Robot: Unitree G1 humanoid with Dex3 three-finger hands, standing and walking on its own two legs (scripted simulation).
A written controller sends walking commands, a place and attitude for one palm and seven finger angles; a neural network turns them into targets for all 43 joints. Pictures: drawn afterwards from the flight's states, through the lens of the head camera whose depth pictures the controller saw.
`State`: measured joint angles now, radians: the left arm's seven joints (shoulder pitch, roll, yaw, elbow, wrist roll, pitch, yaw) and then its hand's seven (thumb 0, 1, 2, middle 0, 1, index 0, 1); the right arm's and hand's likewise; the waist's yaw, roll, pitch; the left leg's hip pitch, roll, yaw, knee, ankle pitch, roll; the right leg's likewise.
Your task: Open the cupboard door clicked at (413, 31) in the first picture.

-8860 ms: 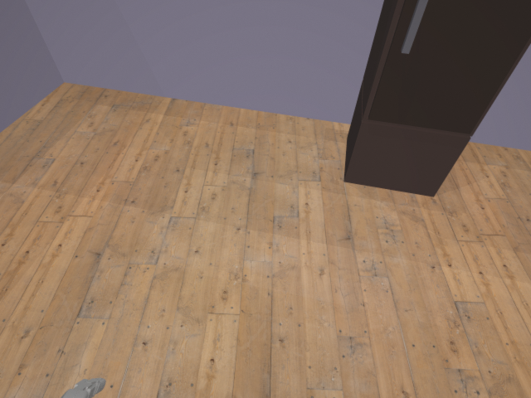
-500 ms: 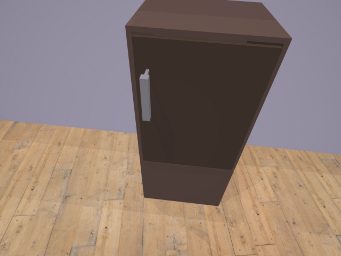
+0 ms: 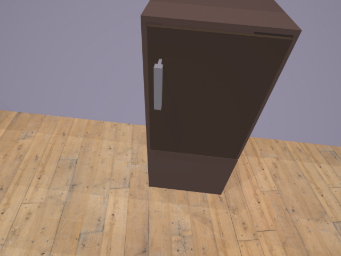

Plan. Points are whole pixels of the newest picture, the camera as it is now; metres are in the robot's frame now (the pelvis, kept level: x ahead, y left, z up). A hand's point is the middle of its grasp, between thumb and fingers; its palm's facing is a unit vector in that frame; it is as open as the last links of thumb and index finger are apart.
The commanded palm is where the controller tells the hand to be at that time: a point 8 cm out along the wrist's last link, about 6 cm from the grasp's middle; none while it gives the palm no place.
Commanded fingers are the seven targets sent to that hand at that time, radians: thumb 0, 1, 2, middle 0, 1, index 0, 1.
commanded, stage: shuffle to correct the standing spot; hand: left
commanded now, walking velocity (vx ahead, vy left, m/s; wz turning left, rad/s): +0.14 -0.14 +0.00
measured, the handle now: (159, 84) +0.64 +0.08 +0.06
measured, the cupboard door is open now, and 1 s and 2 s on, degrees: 0 0 0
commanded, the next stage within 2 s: come to a stop and stand still in 0.70 s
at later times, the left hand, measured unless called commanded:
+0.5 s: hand out of the picture -0.05 +0.13 -0.19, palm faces +0.09 -0.99 -0.09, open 7.4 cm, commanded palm none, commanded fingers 0.00 0.90 0.90 -0.20 -0.30 -0.20 -0.30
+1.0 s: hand (143, 255) +0.17 +0.08 -0.17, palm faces +0.01 -0.98 -0.21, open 7.3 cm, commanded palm none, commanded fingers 0.00 0.90 0.90 -0.20 -0.30 -0.20 -0.30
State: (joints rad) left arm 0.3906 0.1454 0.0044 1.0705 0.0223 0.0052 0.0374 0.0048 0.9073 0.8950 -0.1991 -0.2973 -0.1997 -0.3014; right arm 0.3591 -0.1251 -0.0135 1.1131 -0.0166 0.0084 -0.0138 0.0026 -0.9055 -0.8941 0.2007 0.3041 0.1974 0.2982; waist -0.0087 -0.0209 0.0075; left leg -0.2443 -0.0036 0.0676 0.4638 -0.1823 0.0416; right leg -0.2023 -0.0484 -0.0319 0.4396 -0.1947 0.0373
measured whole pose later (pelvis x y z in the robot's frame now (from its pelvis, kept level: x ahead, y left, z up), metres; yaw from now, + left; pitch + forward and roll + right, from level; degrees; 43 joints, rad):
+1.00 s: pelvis +0.08 -0.09 -0.01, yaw -1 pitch +0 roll -1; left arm 0.17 0.13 0.05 0.98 0.02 -0.02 0.03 0.00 0.93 0.89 -0.20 -0.30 -0.20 -0.30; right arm 0.33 -0.18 -0.06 1.10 -0.02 0.03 -0.03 0.00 -0.91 -0.89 0.20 0.30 0.20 0.30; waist -0.04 0.05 0.07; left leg -0.36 0.08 0.06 0.84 -0.45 -0.03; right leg -0.28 -0.04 -0.14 0.51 -0.22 -0.02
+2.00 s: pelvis +0.05 -0.08 +0.00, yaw +0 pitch -2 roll -1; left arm 0.27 0.25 0.00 1.01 0.02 0.01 0.02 0.01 0.91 0.89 -0.20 -0.30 -0.20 -0.30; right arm 0.29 -0.23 -0.01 1.06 -0.02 0.00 0.00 0.00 -0.90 -0.89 0.20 0.30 0.20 0.30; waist -0.01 -0.02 -0.01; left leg -0.26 0.00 0.10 0.45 -0.15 0.06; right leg -0.18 -0.04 -0.10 0.44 -0.21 0.01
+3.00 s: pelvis +0.04 -0.07 +0.00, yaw -1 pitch -2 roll -1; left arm 0.43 0.11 0.01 1.09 0.03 0.00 0.04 0.00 0.91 0.90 -0.20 -0.30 -0.20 -0.30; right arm 0.34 -0.11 -0.03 1.13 -0.02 0.01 -0.02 0.00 -0.91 -0.89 0.20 0.30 0.20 0.30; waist -0.01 0.00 -0.03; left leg -0.26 -0.02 0.12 0.41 -0.17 0.07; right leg -0.21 -0.05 -0.07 0.44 -0.25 0.02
